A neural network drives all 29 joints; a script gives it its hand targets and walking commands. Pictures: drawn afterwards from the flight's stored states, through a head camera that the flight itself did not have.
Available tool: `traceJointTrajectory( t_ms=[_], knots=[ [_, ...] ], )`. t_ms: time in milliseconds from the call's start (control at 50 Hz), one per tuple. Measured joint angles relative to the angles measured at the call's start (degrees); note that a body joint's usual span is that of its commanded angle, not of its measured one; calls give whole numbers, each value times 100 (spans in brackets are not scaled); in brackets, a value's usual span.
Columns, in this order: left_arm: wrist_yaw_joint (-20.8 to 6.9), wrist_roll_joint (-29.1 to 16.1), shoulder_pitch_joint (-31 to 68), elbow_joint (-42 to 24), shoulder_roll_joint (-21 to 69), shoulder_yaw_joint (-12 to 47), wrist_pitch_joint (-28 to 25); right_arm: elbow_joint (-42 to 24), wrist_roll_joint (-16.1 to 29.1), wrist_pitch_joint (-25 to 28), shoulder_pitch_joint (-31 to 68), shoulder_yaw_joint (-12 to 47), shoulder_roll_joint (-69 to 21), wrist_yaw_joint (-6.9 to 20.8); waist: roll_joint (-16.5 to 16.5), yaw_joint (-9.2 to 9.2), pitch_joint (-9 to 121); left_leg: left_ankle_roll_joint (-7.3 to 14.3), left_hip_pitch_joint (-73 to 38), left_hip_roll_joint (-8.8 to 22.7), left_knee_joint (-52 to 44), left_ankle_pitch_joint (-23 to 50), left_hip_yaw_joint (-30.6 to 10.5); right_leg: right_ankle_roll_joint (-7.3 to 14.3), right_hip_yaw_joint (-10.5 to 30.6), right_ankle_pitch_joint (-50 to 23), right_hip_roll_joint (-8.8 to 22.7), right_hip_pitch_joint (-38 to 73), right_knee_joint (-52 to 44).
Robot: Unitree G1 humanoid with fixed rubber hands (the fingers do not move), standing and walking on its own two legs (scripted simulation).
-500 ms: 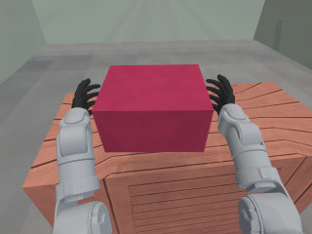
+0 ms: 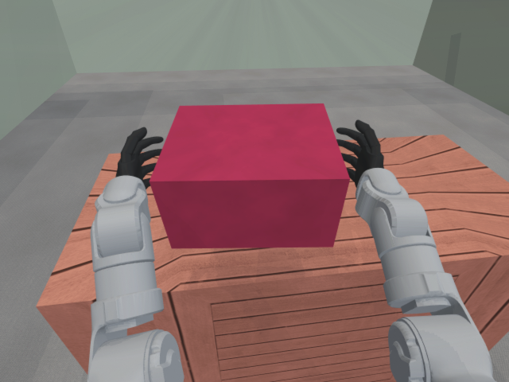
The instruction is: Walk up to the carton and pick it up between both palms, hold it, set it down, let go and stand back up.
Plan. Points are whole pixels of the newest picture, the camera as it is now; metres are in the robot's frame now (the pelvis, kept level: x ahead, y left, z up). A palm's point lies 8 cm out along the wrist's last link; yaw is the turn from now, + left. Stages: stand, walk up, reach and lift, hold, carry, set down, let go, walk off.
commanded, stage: hold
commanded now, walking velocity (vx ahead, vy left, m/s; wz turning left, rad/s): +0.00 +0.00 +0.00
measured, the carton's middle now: (251, 172) +0.42 +0.00 +0.18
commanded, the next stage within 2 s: set down in 0.12 s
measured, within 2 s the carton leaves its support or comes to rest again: neither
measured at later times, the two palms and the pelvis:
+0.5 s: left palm (139, 177) +0.37 +0.17 +0.22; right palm (373, 158) +0.36 -0.18 +0.24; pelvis +0.00 +0.00 +0.00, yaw +0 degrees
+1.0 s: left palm (158, 186) +0.42 +0.16 +0.16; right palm (363, 166) +0.39 -0.19 +0.20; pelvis +0.03 +0.00 +0.00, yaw +0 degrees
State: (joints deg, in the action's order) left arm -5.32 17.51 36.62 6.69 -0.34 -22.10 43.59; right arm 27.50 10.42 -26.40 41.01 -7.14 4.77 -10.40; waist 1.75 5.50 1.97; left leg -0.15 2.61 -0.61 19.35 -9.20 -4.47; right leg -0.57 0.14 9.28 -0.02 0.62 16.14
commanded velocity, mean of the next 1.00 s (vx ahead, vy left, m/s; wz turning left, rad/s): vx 0.00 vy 0.00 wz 0.00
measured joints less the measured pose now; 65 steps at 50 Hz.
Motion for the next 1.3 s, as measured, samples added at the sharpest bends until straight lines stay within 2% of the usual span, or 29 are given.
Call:
traceJointTrajectory(
  t_ms=[260, 360, 520, 620, 700, 940, 1060, 1200, 1300],
  knots=[
    [0, 0, -1, -3, 5, 0, 3, -11, -3, 3, 0, 0, 0, -4, 0, 0, 0, 0, 0, 1, 0, 0, 0, -11, 0, 1, 0, 0, 0],
    [-3, -1, -1, 205, 4, 0, -122, -12, -216, 86, 1, -1, 0, 37, 0, 1, 0, 0, 0, 1, 0, -8, 0, -11, 0, 9, 0, 0, 0],
    [-37, -2, -1, 424, 42, 2, -894, -18, -862, 1113, 0, -68, 1, 262, 0, 1, 0, 0, -3, 1, -6, -36, 0, -11, 0, 41, 0, 0, 0],
    [-399, 108, -3, 974, 35, -4, -1170, 2, -1282, 1648, 0, -377, -76, 417, 0, 1, -6, 0, -29, 1, -23, -72, 0, -11, 0, 85, 1, 19, 0],
    [-474, 291, -2, 1308, 72, -114, -1303, 99, -1317, 1901, -1, -417, -147, 482, 0, 0, -183, 0, -129, -5, -77, -85, 0, -11, 0, 126, 10, 94, 0],
    [-364, 298, -54, 1267, 26, -191, -1931, 157, -1167, 2743, -209, -391, -357, 293, 0, 0, -565, -20, -210, -6, -136, -160, 0, -27, 0, 220, 15, 148, 0],
    [-372, 298, -60, 1309, 66, -191, -2023, 162, -1161, 2688, -461, -388, -388, 157, 0, 0, -567, -21, -344, -24, -136, -224, 1, -42, 0, 288, 35, 284, 0],
    [-432, 298, -73, 1562, 50, -191, -2048, 160, -1184, 2497, -570, -387, -392, 128, 2, 0, -621, -21, -357, -37, -137, -224, 1, -43, 0, 289, 47, 298, 0],
    [-433, 297, -79, 1625, 28, -191, -2176, 159, -1279, 2557, -582, -387, -406, 129, 2, 0, -630, -21, -357, -38, -137, -223, 1, -44, -1, 288, 48, 298, 0]
  ],
)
